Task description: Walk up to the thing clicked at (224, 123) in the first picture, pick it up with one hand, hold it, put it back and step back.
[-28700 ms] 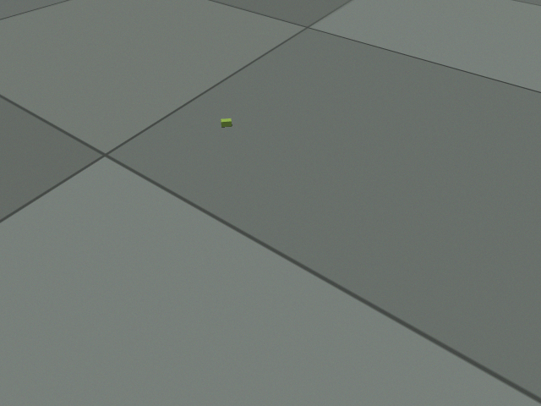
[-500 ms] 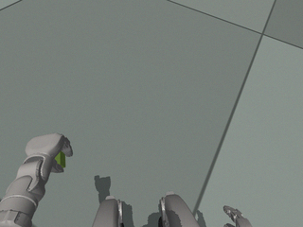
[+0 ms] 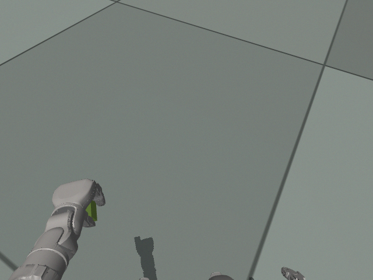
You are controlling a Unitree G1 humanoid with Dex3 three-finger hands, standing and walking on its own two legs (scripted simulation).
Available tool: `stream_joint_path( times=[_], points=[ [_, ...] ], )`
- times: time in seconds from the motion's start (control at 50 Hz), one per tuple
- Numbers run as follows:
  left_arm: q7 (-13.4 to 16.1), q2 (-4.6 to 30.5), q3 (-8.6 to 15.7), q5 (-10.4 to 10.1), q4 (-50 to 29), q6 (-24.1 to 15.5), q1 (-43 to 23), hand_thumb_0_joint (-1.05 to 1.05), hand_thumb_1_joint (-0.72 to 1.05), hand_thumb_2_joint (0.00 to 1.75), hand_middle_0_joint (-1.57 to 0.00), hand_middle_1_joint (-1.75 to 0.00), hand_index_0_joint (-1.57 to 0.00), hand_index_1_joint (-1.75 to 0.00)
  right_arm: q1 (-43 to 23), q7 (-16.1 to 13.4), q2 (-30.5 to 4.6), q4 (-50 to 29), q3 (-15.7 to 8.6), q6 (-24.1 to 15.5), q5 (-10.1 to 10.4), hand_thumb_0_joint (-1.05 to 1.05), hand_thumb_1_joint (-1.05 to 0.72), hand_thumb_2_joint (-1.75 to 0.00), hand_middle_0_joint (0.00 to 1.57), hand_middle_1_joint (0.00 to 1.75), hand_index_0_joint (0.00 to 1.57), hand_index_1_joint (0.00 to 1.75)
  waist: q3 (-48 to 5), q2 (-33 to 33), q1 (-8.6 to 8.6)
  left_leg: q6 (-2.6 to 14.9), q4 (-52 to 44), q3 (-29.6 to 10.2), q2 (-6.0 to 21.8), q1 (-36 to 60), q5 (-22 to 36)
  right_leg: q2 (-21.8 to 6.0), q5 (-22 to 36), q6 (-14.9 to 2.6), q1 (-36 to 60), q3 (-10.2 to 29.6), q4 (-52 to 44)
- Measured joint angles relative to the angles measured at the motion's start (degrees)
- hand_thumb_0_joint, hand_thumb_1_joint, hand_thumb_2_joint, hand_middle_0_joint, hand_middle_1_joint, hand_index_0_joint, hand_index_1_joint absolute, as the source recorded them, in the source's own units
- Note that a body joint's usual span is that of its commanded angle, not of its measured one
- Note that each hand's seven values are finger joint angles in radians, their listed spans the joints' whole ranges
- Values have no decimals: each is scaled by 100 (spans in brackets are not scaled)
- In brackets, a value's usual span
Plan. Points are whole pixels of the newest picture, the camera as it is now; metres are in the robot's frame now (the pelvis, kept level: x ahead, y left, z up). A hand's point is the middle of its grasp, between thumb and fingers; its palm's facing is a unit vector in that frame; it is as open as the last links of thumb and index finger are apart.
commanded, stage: hold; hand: left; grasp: from above
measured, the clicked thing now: (86, 207) +0.34 +0.23 -0.11
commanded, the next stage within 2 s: crouch in 1.98 s
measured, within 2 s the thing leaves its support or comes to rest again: neither
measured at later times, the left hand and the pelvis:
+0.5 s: hand (79, 197) +0.33 +0.22 -0.03, palm faces -0.44 -0.09 -0.89, open 6.7 cm; pelvis +0.03 +0.00 +0.03, yaw +0 degrees
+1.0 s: hand (73, 207) +0.30 +0.22 +0.00, palm faces -0.43 -0.09 -0.90, open 6.7 cm; pelvis +0.01 +0.00 +0.04, yaw +0 degrees
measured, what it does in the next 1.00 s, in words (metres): stands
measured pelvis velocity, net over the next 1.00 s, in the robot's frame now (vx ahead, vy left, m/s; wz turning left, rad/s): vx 0.01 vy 0.00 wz -0.01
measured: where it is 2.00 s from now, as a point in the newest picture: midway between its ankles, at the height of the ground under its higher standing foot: outside the picture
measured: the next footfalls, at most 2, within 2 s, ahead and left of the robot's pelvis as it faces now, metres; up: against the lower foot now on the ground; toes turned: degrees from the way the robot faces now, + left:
none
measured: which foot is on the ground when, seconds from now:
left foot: down 0.00-1.00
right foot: down 0.00-1.00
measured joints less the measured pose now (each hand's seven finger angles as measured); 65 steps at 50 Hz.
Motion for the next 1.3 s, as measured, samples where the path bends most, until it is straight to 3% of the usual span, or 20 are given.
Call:
stream_joint_path(
  times=[0.34, 0.5, 0.86, 1.3],
  points=[
    [-241, -47, -156, 22, -319, 110, 157, -8, 30, 23, -70, -32, -108, -37, -132, 52, -63, -40, -44, 110, 58, 1, -89, -89, 20, 29, 20, 30, 43, 13, 129, 6, -941, 53, -45, 1041, 212, -47, 192, 8, 1012, 46, -892],
    [-561, -13, -205, 74, -581, 107, 271, -7, 30, 23, -69, -33, -107, -38, -181, 81, -60, -146, -48, 207, 77, 1, -89, -89, 20, 29, 20, 30, 51, 4, 192, 17, -1175, 92, -61, 1336, 273, -63, 245, 14, 1280, 83, -1093],
    [-913, 67, -231, 87, -1084, 51, 507, -5, 32, 22, -66, -37, -106, -42, -247, 73, -71, -352, 35, 376, 113, 1, -89, -89, 20, 29, 20, 30, 230, 45, 301, 23, -1630, 135, -88, 1805, 565, -88, 508, 15, 1703, 126, -1472],
    [-1083, 146, -230, 57, -1360, -29, 604, -3, 31, 23, -66, -41, -103, -46, -418, -3, -77, -365, 108, 370, 157, 1, -90, -90, 20, 29, 20, 30, 375, 59, 360, 13, -2021, 150, -95, 2157, 852, -93, 763, 3, 2018, 143, -1795]
  ],
)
